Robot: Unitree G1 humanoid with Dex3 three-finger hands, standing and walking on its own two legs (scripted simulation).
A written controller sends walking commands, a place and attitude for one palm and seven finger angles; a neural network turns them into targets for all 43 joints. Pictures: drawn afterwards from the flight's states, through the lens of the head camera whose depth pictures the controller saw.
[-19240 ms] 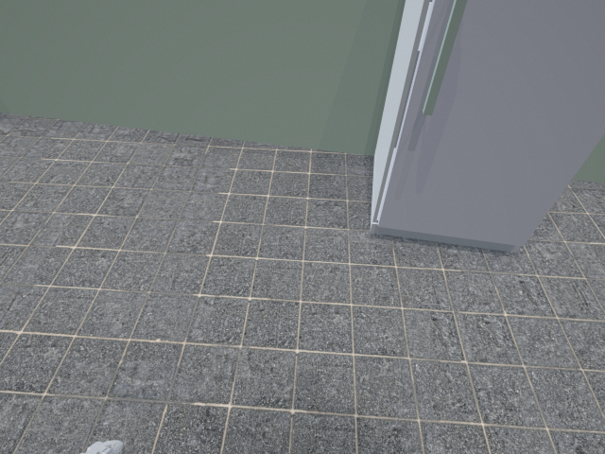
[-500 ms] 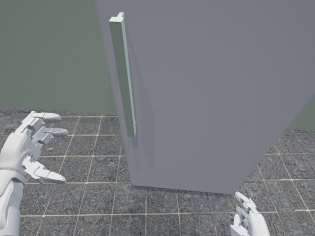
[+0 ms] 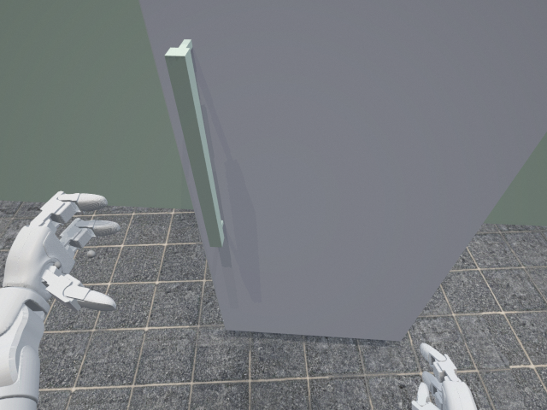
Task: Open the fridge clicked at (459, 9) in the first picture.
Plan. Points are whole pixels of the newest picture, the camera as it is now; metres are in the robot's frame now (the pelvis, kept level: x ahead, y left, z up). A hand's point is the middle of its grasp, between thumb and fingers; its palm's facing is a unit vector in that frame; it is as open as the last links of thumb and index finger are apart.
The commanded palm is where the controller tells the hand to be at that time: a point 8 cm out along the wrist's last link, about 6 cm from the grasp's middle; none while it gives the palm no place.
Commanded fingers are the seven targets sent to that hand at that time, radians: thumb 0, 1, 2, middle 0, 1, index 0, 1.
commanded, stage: raise the hand to about handle height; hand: left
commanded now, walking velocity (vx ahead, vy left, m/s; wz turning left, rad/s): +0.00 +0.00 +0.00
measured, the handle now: (205, 163) +0.48 +0.17 +0.11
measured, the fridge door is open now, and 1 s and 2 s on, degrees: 0 0 0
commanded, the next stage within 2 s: move the hooked fingers beside the handle in 0.14 s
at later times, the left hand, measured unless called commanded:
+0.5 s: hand (103, 244) +0.29 +0.27 +0.12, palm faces +0.07 -1.00 -0.02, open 14.0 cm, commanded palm +0.27 +0.31 +0.12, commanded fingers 0.00 -0.50 0.30 -0.30 -1.20 -0.30 -1.20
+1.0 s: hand (127, 217) +0.34 +0.25 +0.12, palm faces +0.05 -1.00 -0.01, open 14.0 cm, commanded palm +0.32 +0.30 +0.12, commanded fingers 0.00 -0.50 0.30 -0.30 -1.20 -0.30 -1.20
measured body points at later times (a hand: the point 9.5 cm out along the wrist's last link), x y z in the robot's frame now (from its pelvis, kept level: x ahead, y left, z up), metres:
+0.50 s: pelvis +0.00 +0.00 +0.00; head +0.00 -0.01 +0.45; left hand +0.28 +0.32 +0.12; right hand +0.17 -0.24 -0.08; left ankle +0.04 +0.12 -0.73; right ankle +0.00 -0.11 -0.73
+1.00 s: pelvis +0.00 +0.01 +0.00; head +0.01 +0.01 +0.45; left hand +0.33 +0.31 +0.12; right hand +0.14 -0.24 -0.09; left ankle +0.04 +0.12 -0.73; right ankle +0.00 -0.11 -0.73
